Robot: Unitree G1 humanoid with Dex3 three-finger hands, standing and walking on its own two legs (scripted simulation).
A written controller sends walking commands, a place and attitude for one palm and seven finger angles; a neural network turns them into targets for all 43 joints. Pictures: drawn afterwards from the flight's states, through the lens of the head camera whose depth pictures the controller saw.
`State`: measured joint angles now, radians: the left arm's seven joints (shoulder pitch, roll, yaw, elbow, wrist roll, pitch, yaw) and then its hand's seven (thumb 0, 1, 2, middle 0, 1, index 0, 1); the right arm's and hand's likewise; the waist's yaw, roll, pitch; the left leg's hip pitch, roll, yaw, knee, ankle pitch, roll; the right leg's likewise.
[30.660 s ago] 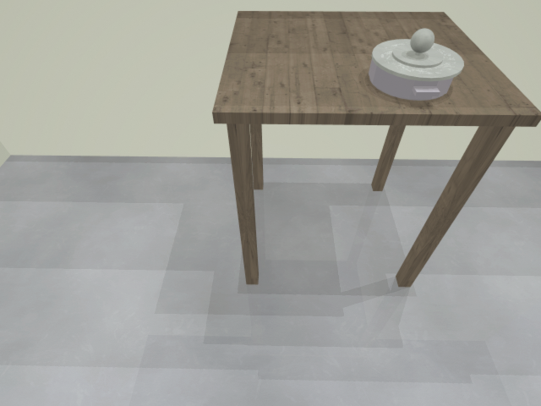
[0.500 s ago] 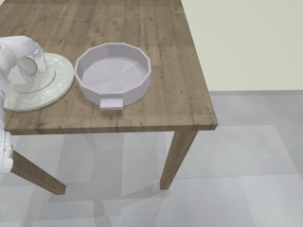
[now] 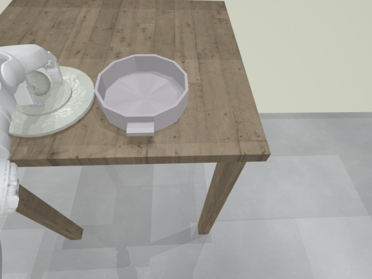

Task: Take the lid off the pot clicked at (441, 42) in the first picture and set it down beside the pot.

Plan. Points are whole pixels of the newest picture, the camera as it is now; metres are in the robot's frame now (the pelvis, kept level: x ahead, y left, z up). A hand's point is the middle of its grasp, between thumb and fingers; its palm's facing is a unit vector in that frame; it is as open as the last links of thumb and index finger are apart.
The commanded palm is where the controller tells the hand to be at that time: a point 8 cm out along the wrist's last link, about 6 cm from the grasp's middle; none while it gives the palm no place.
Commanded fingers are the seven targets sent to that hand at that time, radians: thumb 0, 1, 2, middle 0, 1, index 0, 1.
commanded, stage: open the fingers wide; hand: left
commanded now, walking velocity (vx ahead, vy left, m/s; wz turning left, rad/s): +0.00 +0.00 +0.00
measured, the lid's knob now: (36, 83) +0.49 +0.30 +0.14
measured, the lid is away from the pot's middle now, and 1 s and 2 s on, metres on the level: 0.22 0.22 0.22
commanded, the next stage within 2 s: raise the empty hand in 0.30 s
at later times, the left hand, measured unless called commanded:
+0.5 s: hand (29, 89) +0.46 +0.29 +0.15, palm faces -0.36 -0.05 -0.93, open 11.0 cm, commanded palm +0.46 +0.29 +0.22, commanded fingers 0.00 -0.17 0.98 -0.54 -0.49 -0.54 -0.49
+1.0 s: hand (14, 62) +0.47 +0.30 +0.20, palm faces -0.31 -0.07 -0.95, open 11.0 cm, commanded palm +0.47 +0.30 +0.28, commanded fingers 0.00 -0.17 0.98 -0.54 -0.49 -0.54 -0.49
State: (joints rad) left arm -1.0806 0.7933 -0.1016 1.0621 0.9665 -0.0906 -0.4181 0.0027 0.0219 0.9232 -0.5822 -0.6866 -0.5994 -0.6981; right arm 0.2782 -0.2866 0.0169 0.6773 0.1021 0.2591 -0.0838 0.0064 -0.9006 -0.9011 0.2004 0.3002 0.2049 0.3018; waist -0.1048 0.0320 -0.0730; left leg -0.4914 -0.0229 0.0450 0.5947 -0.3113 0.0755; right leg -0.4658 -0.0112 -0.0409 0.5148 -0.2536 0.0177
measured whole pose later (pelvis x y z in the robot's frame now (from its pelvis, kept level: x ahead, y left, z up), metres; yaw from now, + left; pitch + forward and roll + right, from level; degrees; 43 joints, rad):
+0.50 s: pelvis +0.00 +0.00 +0.00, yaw +0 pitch +11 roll -2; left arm -1.05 0.78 -0.10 1.02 0.96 -0.08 -0.42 0.00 -0.16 0.97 -0.55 -0.50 -0.55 -0.50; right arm 0.25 -0.28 0.02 0.67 0.10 0.26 -0.08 0.01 -0.90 -0.90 0.20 0.30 0.20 0.30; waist -0.09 0.03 -0.07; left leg -0.46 -0.02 0.04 0.56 -0.30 0.07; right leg -0.43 -0.01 -0.04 0.49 -0.24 0.01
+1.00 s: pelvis +0.00 +0.00 +0.01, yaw +0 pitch +10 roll -2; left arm -1.17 0.83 -0.11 1.05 0.97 -0.02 -0.48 0.00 -0.16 0.97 -0.56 -0.49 -0.56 -0.49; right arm 0.25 -0.29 0.03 0.67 0.11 0.26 -0.07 0.01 -0.90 -0.90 0.20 0.30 0.20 0.30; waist -0.11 0.04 -0.06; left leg -0.43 -0.03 0.04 0.54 -0.29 0.07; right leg -0.41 -0.01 -0.04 0.47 -0.24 0.02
